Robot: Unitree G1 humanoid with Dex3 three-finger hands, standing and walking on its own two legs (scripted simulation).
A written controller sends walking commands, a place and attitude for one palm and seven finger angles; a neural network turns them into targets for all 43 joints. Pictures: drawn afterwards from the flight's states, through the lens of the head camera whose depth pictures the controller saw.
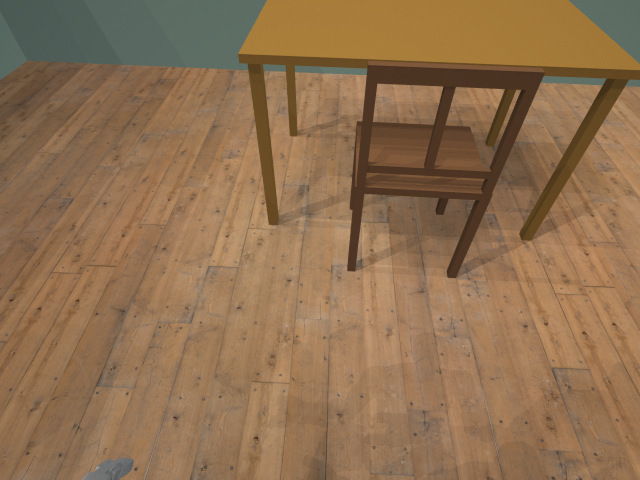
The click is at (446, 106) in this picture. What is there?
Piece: chair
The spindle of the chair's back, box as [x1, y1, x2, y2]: [424, 87, 455, 168]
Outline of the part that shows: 455,87 443,87 424,163 425,168 433,167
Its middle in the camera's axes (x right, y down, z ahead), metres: +0.33 -0.30 +1.08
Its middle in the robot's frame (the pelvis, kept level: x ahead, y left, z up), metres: +1.02 -0.28 -0.11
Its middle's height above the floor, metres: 0.66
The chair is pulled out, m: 0.00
